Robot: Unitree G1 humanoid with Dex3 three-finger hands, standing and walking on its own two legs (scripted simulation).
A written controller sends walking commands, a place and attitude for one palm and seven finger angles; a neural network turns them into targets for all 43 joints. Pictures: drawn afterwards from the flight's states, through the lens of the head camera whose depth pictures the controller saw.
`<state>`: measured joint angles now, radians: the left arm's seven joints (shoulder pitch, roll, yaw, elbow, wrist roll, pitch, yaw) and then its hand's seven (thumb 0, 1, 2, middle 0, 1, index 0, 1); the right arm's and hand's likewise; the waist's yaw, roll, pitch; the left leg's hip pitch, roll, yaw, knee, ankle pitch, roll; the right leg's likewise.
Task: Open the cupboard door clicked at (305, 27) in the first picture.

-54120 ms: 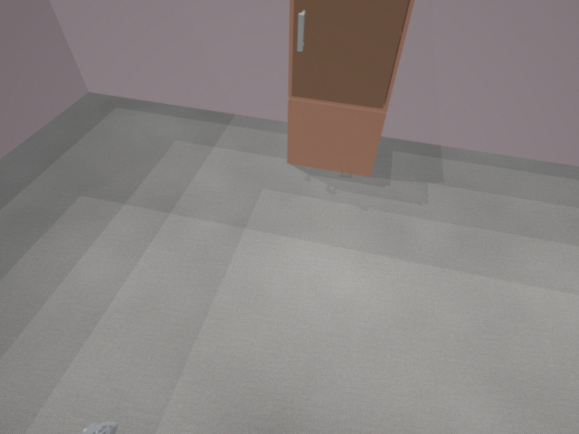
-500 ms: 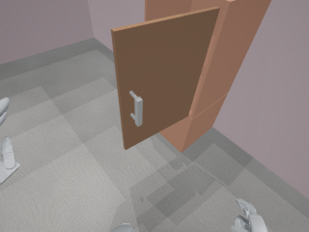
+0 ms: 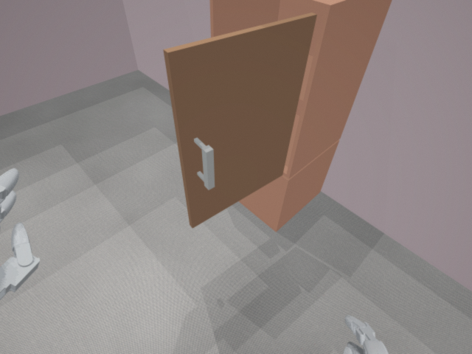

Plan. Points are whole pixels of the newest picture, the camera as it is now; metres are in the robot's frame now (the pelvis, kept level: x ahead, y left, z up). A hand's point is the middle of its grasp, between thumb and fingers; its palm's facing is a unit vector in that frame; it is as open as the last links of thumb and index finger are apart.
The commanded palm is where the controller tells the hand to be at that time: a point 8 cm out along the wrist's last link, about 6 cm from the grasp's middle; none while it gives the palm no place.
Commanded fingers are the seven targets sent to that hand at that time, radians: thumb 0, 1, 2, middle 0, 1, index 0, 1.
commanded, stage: stop stepping back and stand still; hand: left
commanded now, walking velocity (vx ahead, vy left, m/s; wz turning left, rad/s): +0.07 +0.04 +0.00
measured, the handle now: (203, 164) +0.58 +0.12 -0.04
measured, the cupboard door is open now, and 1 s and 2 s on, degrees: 84 84 84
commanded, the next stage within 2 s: let the arm hang, fingers relaxed in 0.20 s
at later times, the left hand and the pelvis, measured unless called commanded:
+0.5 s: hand out of the picture +0.14 +0.23 -0.10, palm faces +0.05 -0.94 -0.34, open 7.4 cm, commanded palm none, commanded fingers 0.00 0.90 0.90 -0.20 -0.30 -0.20 -0.30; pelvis -0.01 +0.01 -0.01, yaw +2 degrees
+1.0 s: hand out of the picture -0.05 +0.20 -0.16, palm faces +0.06 -0.96 -0.26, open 7.3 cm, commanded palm none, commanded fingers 0.00 0.90 0.90 -0.20 -0.30 -0.20 -0.30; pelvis -0.02 +0.00 +0.01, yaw +2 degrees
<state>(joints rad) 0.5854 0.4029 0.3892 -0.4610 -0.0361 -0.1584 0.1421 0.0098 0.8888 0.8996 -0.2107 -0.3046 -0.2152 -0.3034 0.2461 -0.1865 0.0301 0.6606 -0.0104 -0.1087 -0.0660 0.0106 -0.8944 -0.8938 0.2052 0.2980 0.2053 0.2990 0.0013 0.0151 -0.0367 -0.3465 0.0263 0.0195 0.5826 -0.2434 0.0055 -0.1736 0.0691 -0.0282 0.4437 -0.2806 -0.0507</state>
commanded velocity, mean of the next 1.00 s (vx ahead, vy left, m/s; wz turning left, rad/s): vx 0.00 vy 0.00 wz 0.00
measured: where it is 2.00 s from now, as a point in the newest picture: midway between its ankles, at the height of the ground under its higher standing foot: outside the picture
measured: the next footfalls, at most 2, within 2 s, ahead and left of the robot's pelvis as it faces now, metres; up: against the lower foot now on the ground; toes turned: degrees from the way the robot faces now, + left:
none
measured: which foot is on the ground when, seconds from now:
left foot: down 0.00-1.00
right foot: down 0.00-1.00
